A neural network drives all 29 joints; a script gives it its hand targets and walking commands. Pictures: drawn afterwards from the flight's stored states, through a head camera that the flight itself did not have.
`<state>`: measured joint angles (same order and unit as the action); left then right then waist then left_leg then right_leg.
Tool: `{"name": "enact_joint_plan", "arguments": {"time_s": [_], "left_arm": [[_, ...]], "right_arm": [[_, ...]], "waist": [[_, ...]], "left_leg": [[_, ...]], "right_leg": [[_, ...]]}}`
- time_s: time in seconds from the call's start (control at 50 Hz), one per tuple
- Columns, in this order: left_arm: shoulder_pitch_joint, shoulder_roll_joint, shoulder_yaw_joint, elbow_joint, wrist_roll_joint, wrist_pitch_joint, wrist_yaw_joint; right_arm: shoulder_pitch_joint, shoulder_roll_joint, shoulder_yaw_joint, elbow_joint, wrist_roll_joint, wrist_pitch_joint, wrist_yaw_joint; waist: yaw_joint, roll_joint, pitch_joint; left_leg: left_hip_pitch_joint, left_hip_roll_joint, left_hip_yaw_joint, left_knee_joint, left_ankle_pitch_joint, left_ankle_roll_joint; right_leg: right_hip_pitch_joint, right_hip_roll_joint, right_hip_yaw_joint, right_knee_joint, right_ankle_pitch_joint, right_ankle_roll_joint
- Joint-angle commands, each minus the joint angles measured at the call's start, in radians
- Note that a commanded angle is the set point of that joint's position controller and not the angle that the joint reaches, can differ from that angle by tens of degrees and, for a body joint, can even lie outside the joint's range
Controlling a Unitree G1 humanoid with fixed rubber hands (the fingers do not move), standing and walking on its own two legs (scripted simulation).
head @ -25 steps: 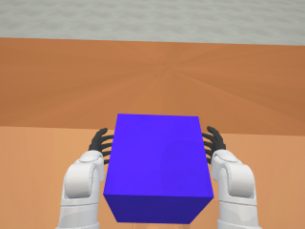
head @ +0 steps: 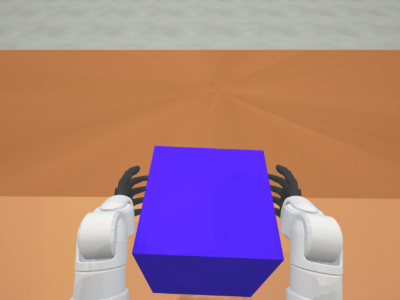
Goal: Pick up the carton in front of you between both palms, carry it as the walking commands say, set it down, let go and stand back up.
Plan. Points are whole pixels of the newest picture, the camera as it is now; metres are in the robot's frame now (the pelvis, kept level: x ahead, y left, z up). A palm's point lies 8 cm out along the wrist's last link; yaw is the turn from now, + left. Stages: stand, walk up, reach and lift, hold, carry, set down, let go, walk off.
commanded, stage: carry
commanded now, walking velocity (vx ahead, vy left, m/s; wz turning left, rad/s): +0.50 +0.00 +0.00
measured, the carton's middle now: (205, 225) +0.27 -0.01 +0.01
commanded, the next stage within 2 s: none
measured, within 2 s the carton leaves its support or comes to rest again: neither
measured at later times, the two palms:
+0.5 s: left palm (143, 101) +0.61 +0.16 +0.08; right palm (250, 100) +0.60 -0.14 +0.09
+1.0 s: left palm (169, 41) +0.99 +0.12 +0.10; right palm (245, 40) +1.00 -0.18 +0.10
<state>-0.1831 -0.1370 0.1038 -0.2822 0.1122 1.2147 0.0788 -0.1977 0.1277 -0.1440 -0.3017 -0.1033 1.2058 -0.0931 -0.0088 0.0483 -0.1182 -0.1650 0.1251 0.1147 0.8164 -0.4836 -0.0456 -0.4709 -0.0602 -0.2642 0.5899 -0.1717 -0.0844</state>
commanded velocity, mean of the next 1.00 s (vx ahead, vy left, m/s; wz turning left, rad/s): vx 0.50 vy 0.00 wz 0.00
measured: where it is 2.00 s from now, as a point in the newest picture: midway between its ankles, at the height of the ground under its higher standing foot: (199, 149)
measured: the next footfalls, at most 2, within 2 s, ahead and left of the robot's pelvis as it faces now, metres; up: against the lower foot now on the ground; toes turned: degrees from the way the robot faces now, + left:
left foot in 0.40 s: +0.45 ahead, +0.11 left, +0.00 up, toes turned +12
right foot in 0.88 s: +0.78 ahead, -0.10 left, +0.00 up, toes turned -12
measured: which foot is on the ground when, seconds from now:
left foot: up 0.00-0.38, down 0.40-0.88, up 0.90-1.00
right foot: down 0.00-0.44, up 0.46-0.86, down 0.88-1.00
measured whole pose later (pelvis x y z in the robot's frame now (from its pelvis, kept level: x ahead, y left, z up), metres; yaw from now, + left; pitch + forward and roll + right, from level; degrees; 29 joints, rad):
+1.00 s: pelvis +0.66 -0.03 +0.00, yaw +0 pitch +3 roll +0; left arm -0.50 -0.05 0.14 -0.05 0.07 1.23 0.11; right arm -0.52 0.02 -0.18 -0.06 -0.08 1.22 -0.11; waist 0.04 0.03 0.00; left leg -0.37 0.04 0.04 1.25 -0.44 0.04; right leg -0.47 -0.03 -0.22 0.62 -0.21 -0.11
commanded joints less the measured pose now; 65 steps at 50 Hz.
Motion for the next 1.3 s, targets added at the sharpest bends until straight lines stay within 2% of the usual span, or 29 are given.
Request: {"name": "enact_joint_plan", "arguments": {"time_s": [0.0,0.02,0.04,0.08,0.12,0.24,0.3,0.34,0.38,0.4,0.42,0.44,0.46,0.5,0.54,0.64,0.72,0.8,0.84,0.86,0.88,0.9,0.92,0.96,0.98,1.06,1.14,1.22,1.28], "left_arm": [[-0.436,-0.903,-0.678,-0.084,-0.383,-0.012,-0.240],[-0.468,-0.934,-0.693,-0.104,-0.395,-0.021,-0.242],[-0.483,-0.952,-0.708,-0.123,-0.406,-0.030,-0.245],[-0.486,-0.960,-0.729,-0.147,-0.425,-0.041,-0.249],[-0.456,-0.947,-0.743,-0.156,-0.438,-0.046,-0.258],[-0.401,-0.871,-0.737,-0.182,-0.437,-0.038,-0.269],[-0.377,-0.833,-0.715,-0.181,-0.414,-0.019,-0.260],[-0.384,-0.808,-0.706,-0.183,-0.403,-0.004,-0.253],[-0.395,-0.784,-0.702,-0.189,-0.397,0.012,-0.248],[-0.410,-0.768,-0.697,-0.185,-0.396,0.019,-0.246],[-0.438,-0.779,-0.713,-0.211,-0.407,0.030,-0.242],[-0.452,-0.782,-0.709,-0.196,-0.403,0.030,-0.245],[-0.460,-0.818,-0.712,-0.177,-0.404,0.023,-0.247],[-0.463,-0.882,-0.716,-0.167,-0.405,0.003,-0.248],[-0.439,-0.921,-0.721,-0.160,-0.396,-0.014,-0.242],[-0.432,-0.894,-0.735,-0.157,-0.376,-0.033,-0.218],[-0.540,-0.801,-0.740,-0.153,-0.395,-0.017,-0.208],[-0.696,-0.715,-0.706,-0.055,-0.416,0.002,-0.203],[-0.742,-0.696,-0.660,0.024,-0.422,0.006,-0.197],[-0.757,-0.686,-0.632,0.072,-0.423,0.007,-0.195],[-0.780,-0.671,-0.607,0.108,-0.423,0.008,-0.194],[-0.827,-0.683,-0.599,0.136,-0.431,0.001,-0.195],[-0.853,-0.734,-0.606,0.140,-0.453,-0.002,-0.199],[-0.987,-0.843,-0.627,0.116,-0.502,-0.022,-0.210],[-1.058,-0.881,-0.636,0.101,-0.519,-0.034,-0.213],[-1.159,-0.937,-0.629,0.120,-0.537,-0.058,-0.208],[-1.168,-0.916,-0.601,0.165,-0.520,-0.065,-0.199],[-1.156,-0.895,-0.578,0.189,-0.497,-0.055,-0.194],[-1.124,-0.890,-0.564,0.209,-0.475,-0.040,-0.190]], "right_arm": [[-0.446,0.920,0.764,-0.049,0.414,0.023,0.268],[-0.463,0.940,0.767,-0.059,0.416,0.011,0.268],[-0.450,0.950,0.771,-0.062,0.412,0.000,0.266],[-0.405,0.983,0.776,-0.053,0.399,-0.018,0.258],[-0.344,0.983,0.770,-0.041,0.368,-0.034,0.246],[-0.289,0.937,0.762,-0.073,0.344,-0.032,0.227],[-0.303,0.897,0.761,-0.102,0.361,-0.007,0.232],[-0.318,0.872,0.755,-0.105,0.374,0.009,0.238],[-0.310,0.850,0.738,-0.084,0.377,0.022,0.243],[-0.306,0.840,0.731,-0.082,0.374,0.029,0.245],[-0.318,0.828,0.720,-0.049,0.373,0.025,0.251],[-0.315,0.863,0.728,-0.039,0.389,0.026,0.255],[-0.350,0.889,0.733,-0.062,0.400,0.022,0.258],[-0.390,0.949,0.755,-0.087,0.416,0.011,0.264],[-0.395,0.972,0.766,-0.100,0.423,0.000,0.269],[-0.376,0.911,0.766,-0.091,0.428,-0.009,0.279],[-0.445,0.807,0.743,-0.058,0.411,-0.001,0.263],[-0.589,0.716,0.710,0.034,0.390,0.010,0.234],[-0.678,0.709,0.698,0.083,0.394,0.018,0.221],[-0.725,0.709,0.692,0.109,0.399,0.023,0.215],[-0.767,0.719,0.684,0.137,0.406,0.028,0.210],[-0.801,0.751,0.674,0.150,0.413,0.030,0.207],[-0.843,0.792,0.667,0.178,0.428,0.026,0.205],[-0.934,0.888,0.668,0.193,0.452,0.006,0.205],[-0.968,0.922,0.666,0.202,0.459,-0.004,0.203],[-1.021,0.966,0.648,0.250,0.443,-0.035,0.181],[-1.042,0.950,0.629,0.288,0.428,-0.047,0.166],[-1.062,0.940,0.617,0.290,0.430,-0.034,0.168],[-1.056,0.931,0.601,0.291,0.431,-0.012,0.182]], "waist": [[0.032,-0.239,-0.251],[0.029,-0.143,-0.261],[0.026,-0.097,-0.260],[0.025,-0.124,-0.267],[0.026,-0.149,-0.246],[0.028,-0.180,-0.124],[0.028,-0.207,-0.070],[0.023,-0.212,-0.080],[-0.004,-0.151,-0.169],[-0.031,-0.051,-0.219],[-0.028,0.234,-0.312],[-0.021,0.234,-0.258],[-0.019,0.164,-0.252],[-0.010,-0.019,-0.246],[-0.003,0.023,-0.254],[-0.006,0.091,-0.174],[-0.015,0.102,-0.097],[-0.015,0.118,-0.053],[0.038,0.072,-0.128],[0.069,-0.015,-0.207],[0.081,-0.198,-0.274],[0.079,-0.427,-0.309],[0.061,-0.371,-0.315],[0.062,-0.149,-0.320],[0.058,-0.107,-0.315],[0.042,-0.133,-0.349],[0.062,-0.139,-0.312],[0.079,-0.161,-0.275],[0.095,-0.191,-0.245]], "left_leg": [[-0.601,-0.024,-0.078,0.459,0.022,0.055],[-0.600,0.010,-0.098,0.446,0.086,0.066],[-0.573,0.034,-0.107,0.393,0.149,0.069],[-0.514,0.020,-0.078,0.282,0.213,0.060],[-0.512,0.002,-0.040,0.170,0.246,0.050],[-0.465,-0.054,0.074,-0.202,0.397,0.046],[-0.398,-0.065,0.107,-0.289,0.461,0.067],[-0.288,-0.086,0.144,-0.317,0.439,0.084],[0.042,-0.141,0.193,-0.346,0.342,0.089],[0.220,0.009,-0.015,-0.388,0.204,0.099],[0.444,0.290,-0.523,-0.520,0.034,0.261],[0.425,0.318,-0.644,-0.623,0.219,0.283],[0.394,0.295,-0.514,-0.585,0.365,0.270],[0.279,0.251,-0.320,-0.551,0.511,0.210],[0.212,0.209,-0.200,-0.584,0.462,0.161],[0.222,0.145,-0.038,-0.616,0.501,0.167],[0.201,0.107,0.034,-0.588,0.552,0.173],[0.193,0.126,0.051,-0.528,0.579,0.156],[0.143,0.076,0.114,-0.307,0.717,0.118],[0.047,0.026,0.129,-0.081,0.678,0.095],[-0.130,-0.043,0.118,0.209,0.432,0.061],[-0.454,-0.187,0.018,0.456,-0.008,0.041],[-0.520,-0.130,-0.103,0.572,-0.017,0.074],[-0.537,-0.062,-0.137,0.575,0.073,0.112],[-0.528,-0.037,-0.142,0.516,0.124,0.114],[-0.533,-0.043,-0.108,0.369,0.178,0.092],[-0.604,-0.057,-0.057,0.117,0.254,0.077],[-0.499,-0.115,0.022,-0.157,0.471,0.091],[-0.416,-0.125,0.023,-0.333,0.601,0.124]], "right_leg": [[0.675,-0.369,0.670,-0.351,-0.018,-0.137],[0.643,-0.353,0.591,-0.334,0.041,-0.114],[0.596,-0.331,0.518,-0.346,0.070,-0.085],[0.550,-0.290,0.388,-0.376,0.076,-0.048],[0.554,-0.261,0.308,-0.392,0.114,-0.044],[0.561,-0.190,0.136,-0.387,0.308,-0.026],[0.561,-0.189,0.102,-0.377,0.357,-0.011],[0.566,-0.183,0.065,-0.280,0.478,0.008],[0.443,-0.120,0.000,0.002,0.526,0.046],[0.282,-0.099,0.021,0.228,0.283,0.072],[-0.041,0.028,0.063,0.554,-0.015,0.120],[-0.186,0.060,0.179,0.697,-0.298,0.107],[-0.217,-0.002,0.243,0.763,-0.276,0.079],[-0.194,-0.068,0.268,0.690,-0.174,0.054],[-0.137,-0.076,0.239,0.574,-0.093,0.057],[-0.195,-0.049,0.145,0.283,0.006,0.090],[-0.157,-0.013,0.077,0.068,0.089,0.074],[-0.060,-0.004,0.069,-0.022,0.136,0.035],[0.185,0.067,-0.002,-0.061,0.054,0.027],[0.394,0.070,0.027,-0.060,-0.031,0.033],[0.532,-0.158,0.390,-0.165,-0.219,-0.004],[0.707,-0.338,0.828,-0.301,-0.239,-0.143],[0.701,-0.336,0.814,-0.320,-0.129,-0.149],[0.613,-0.281,0.598,-0.227,0.110,-0.125],[0.565,-0.263,0.518,-0.224,0.165,-0.111],[0.551,-0.225,0.386,-0.226,0.226,-0.118],[0.610,-0.184,0.303,-0.201,0.380,-0.129],[0.623,-0.113,0.201,-0.152,0.536,-0.091],[0.666,-0.107,0.183,-0.103,0.563,-0.056]]}}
